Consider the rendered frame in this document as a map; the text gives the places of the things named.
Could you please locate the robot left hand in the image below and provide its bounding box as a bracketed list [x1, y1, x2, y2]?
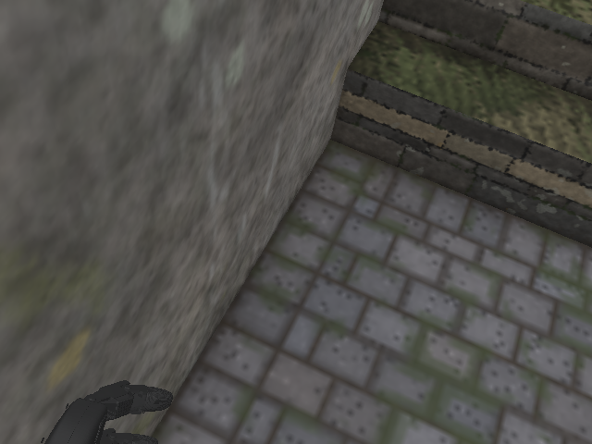
[41, 380, 173, 444]

